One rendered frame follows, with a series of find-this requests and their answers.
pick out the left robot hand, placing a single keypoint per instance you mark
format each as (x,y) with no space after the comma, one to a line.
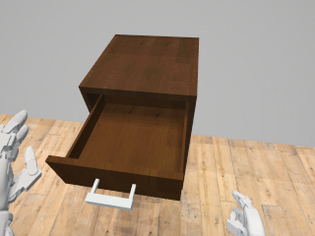
(11,136)

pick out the right robot hand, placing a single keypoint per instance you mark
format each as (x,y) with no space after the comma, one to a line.
(249,220)

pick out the robot left forearm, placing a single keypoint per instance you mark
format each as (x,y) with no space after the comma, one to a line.
(5,220)

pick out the cabinet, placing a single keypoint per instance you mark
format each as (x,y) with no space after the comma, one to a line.
(147,66)

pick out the handle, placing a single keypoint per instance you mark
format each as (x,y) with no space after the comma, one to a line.
(110,201)

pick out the drawer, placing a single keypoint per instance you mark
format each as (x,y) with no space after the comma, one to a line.
(129,140)

